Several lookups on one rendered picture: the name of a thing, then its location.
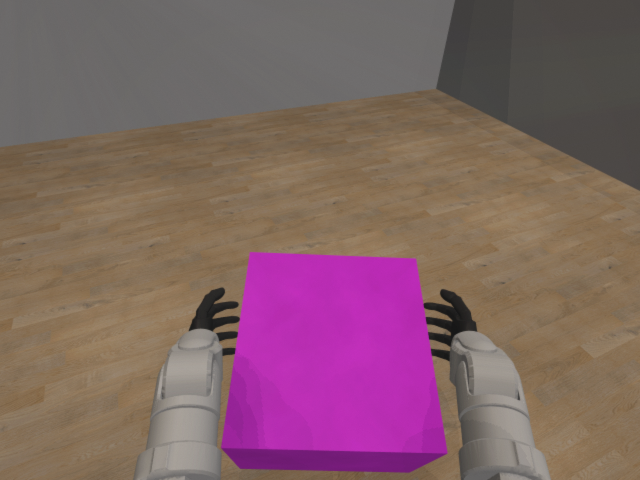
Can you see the robot right forearm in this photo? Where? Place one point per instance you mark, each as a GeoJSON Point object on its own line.
{"type": "Point", "coordinates": [497, 438]}

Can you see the left robot hand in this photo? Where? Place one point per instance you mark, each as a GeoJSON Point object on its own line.
{"type": "Point", "coordinates": [207, 310]}

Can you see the robot left forearm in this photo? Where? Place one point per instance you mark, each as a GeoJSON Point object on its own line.
{"type": "Point", "coordinates": [183, 432]}

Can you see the carton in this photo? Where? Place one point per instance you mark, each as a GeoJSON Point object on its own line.
{"type": "Point", "coordinates": [333, 368]}

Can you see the right robot hand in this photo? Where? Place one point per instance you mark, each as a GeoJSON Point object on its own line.
{"type": "Point", "coordinates": [460, 316]}

